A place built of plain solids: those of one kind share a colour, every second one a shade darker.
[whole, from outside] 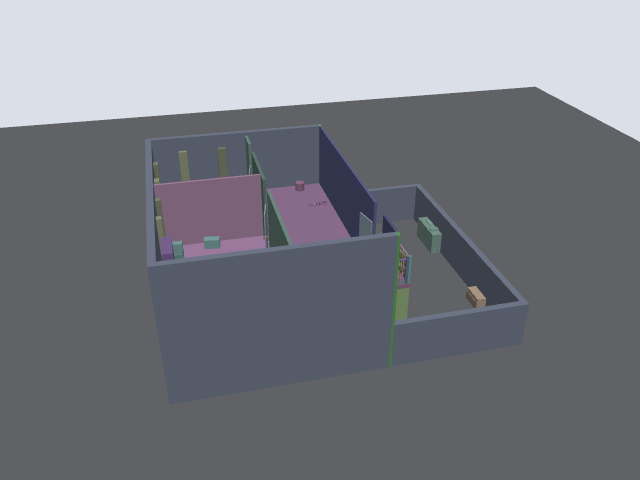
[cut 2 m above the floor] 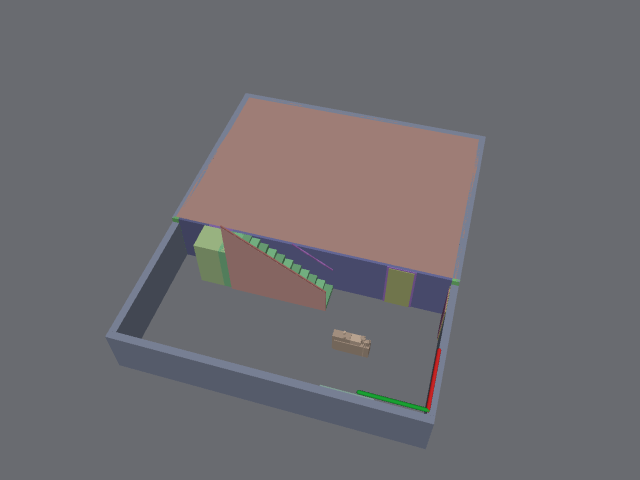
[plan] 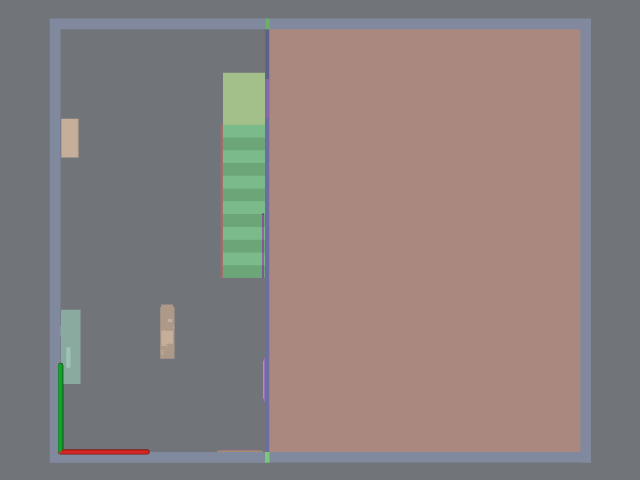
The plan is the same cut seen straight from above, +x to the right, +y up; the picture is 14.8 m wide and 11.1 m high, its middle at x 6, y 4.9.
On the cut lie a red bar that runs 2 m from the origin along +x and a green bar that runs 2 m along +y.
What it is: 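A house over a walled back yard; in the yard at the foot of the outdoor stair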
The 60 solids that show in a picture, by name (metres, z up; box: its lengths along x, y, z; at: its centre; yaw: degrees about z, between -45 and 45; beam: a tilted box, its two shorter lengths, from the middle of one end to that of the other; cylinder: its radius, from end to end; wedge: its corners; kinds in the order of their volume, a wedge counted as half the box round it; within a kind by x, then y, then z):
{
 "undercroft_block_1": {"box": [7.32, 10.02, 2.37], "at": [8.48, 4.89, 1.13]},
 "wall_1": {"box": [0.25, 10.27, 1.85], "at": [-0.12, 4.89, 0.88]},
 "wall_2": {"box": [4.73, 0.25, 1.85], "at": [2.37, -0.12, 0.88]},
 "wall_3": {"box": [4.73, 0.25, 1.85], "at": [2.37, 9.9, 0.88]},
 "wall_4": {"box": [7.54, 0.25, 5.29], "at": [8.5, -0.12, 2.6]},
 "wall_5": {"box": [7.54, 0.25, 5.29], "at": [8.5, 9.9, 2.6]},
 "wall_6": {"box": [0.25, 10.27, 5.29], "at": [12.14, 4.89, 2.6]},
 "step_1": {"box": [0.97, 0.89, 0.24], "at": [4.24, 4.46, 0.07]},
 "step_2": {"box": [0.97, 0.89, 0.43], "at": [4.24, 4.76, 0.17]},
 "step_3": {"box": [0.97, 0.89, 0.63], "at": [4.24, 5.05, 0.26]},
 "step_4": {"box": [0.97, 0.89, 0.82], "at": [4.24, 5.35, 0.36]},
 "step_5": {"box": [0.97, 0.89, 1.01], "at": [4.24, 5.65, 0.46]},
 "step_6": {"box": [0.97, 0.89, 1.2], "at": [4.24, 5.94, 0.55]},
 "step_7": {"box": [0.97, 0.89, 1.39], "at": [4.24, 6.24, 0.65]},
 "step_8": {"box": [0.97, 0.89, 1.59], "at": [4.24, 6.53, 0.74]},
 "step_9": {"box": [0.97, 0.89, 1.78], "at": [4.24, 6.83, 0.84]},
 "step_10": {"box": [0.97, 0.89, 1.97], "at": [4.24, 7.12, 0.94]},
 "step_11": {"box": [0.97, 0.89, 2.16], "at": [4.24, 7.42, 1.03]},
 "step_12": {"box": [0.97, 0.6, 2.35], "at": [4.24, 7.57, 1.13]},
 "upper_floor_1": {"box": [3.18, 7.7, 0.18], "at": [6.42, 3.73, 2.41]},
 "upper_floor_2": {"box": [4.15, 5.75, 0.18], "at": [10.07, 7.02, 2.41]},
 "stair_wall_1": {"box": [0.1, 7.72, 5.29], "at": [4.78, 3.86, 2.6]},
 "stair_wall_2": {"box": [0.1, 1.15, 5.29], "at": [4.78, 9.2, 2.6]},
 "head_base_1": {"box": [0.97, 1.2, 2.45], "at": [4.24, 8.17, 1.17]},
 "upper_partition_1": {"box": [0.12, 1.01, 2.64], "at": [8.06, 0.5, 3.77]},
 "upper_partition_2": {"box": [0.12, 2.77, 2.64], "at": [8.06, 3.29, 3.77]},
 "upper_partition_3": {"box": [0.12, 4.2, 2.64], "at": [8.06, 7.67, 3.77]},
 "upper_split_wall_1": {"box": [3.89, 0.12, 2.64], "at": [10.07, 4.16, 3.77]},
 "bike_1": {"box": [0.1, 0.47, 1.04], "at": [0.18, 2.18, 0.47]},
 "bike_2": {"box": [0.4, 0.25, 1.04], "at": [0.18, 2.8, 0.47]},
 "bike_3": {"box": [0.45, 1.72, 0.99], "at": [0.24, 2.43, 0.45]},
 "upper_floor_head_1": {"box": [4.25, 1.2, 0.18], "at": [5.88, 8.17, 2.41]},
 "planter_1": {"box": [0.41, 0.9, 0.38], "at": [0.22, 7.26, 0.14]},
 "planter_2": {"box": [0.36, 0.9, 0.54], "at": [0.22, 7.26, 0.22]},
 "planter_3": {"box": [0.28, 0.33, 0.84], "at": [2.47, 2.64, 0.37]},
 "planter_4": {"box": [0.33, 1.2, 0.63], "at": [2.47, 2.75, 0.27]},
 "planter_5": {"box": [0.28, 0.61, 0.84], "at": [2.47, 3.11, 0.37]},
 "planter_6": {"cylinder": 0.09, "from": [2.53, 2.41, -0.05], "to": [2.53, 2.41, 0.79]},
 "slotfit_study_storage_1": {"box": [0.36, 1.14, 1.94], "at": [11.75, 7.41, 3.42]},
 "curtains_1": {"box": [0.35, 0.18, 2.11], "at": [9.17, 0.09, 3.61]},
 "curtains_2": {"box": [0.35, 0.18, 2.11], "at": [10.8, 0.09, 3.61]},
 "curtains_3": {"box": [0.19, 0.33, 2.21], "at": [11.93, 1.38, 3.66]},
 "curtains_4": {"box": [0.19, 0.24, 2.16], "at": [11.93, 4.61, 3.64]},
 "curtains_5": {"box": [0.19, 0.24, 2.16], "at": [11.93, 6.06, 3.64]},
 "guard_panel_1": {"wedge": [[3.71, 4.02, -0.05], [3.71, 4.02, 1.09], [3.71, 7.57, -0.05], [3.71, 7.57, 3.4], [3.76, 4.02, -0.05], [3.76, 4.02, 1.09], [3.76, 7.57, -0.05], [3.76, 7.57, 3.4]]},
 "back_wall_end_1": {"box": [0.1, 0.25, 5.29], "at": [4.78, -0.12, 2.6]},
 "back_wall_end_2": {"box": [0.1, 0.25, 5.29], "at": [4.78, 9.9, 2.6]},
 "back_wall_sill_1": {"box": [0.1, 0.9, 2.37], "at": [4.78, 8.17, 1.13]},
 "guard_cap_1": {"wedge": [[3.71, 4.02, 1.09], [3.71, 4.02, 1.14], [3.71, 7.57, 3.4], [3.71, 7.57, 3.45], [3.75, 4.02, 1.09], [3.75, 4.02, 1.14], [3.75, 7.57, 3.4], [3.75, 7.57, 3.45]]},
 "clutter_study_1": {"box": [0.58, 0.32, 0.41], "at": [10.16, 4.6, 2.65], "yaw": -7.8},
 "clutter_study_2": {"box": [0.43, 0.25, 0.77], "at": [11.47, 5.26, 2.83], "yaw": -2.3},
 "doorleaf_door_1": {"box": [0.044, 0.84, 2.08], "at": [4.97, 7.35, 3.48], "yaw": 12.0},
 "doorleaf_door_2": {"box": [0.042, 0.84, 2.08], "at": [8.27, 5.94, 3.49], "yaw": -12.9},
 "undercroft_leaf_1": {"box": [0.05, 0.88, 2.0], "at": [4.71, 1.67, 0.95]},
 "yard_gate_leaf_1": {"box": [0.92, 0.05, 1.75], "at": [4.15, 0.03, 0.82]},
 "undercroft_frame_1": {"box": [0.03, 1.02, 2.06], "at": [4.72, 1.67, 0.98]},
 "yard_gate_frame_1": {"box": [1.06, 0.03, 1.81], "at": [4.15, 0.01, 0.85]},
 "slotfit_hallpiece_corner_1": {"cylinder": 0.2, "from": [5.84, 0.45, 2.45], "to": [5.84, 0.45, 2.85]},
 "headland_ahead_guard_newel_1": {"box": [0.09, 0.09, 1.15], "at": [3.9, 8.72, 3.02]},
 "headland_side_guard_newel_1": {"box": [0.09, 0.09, 1.15], "at": [3.81, 8.72, 3.02]}
}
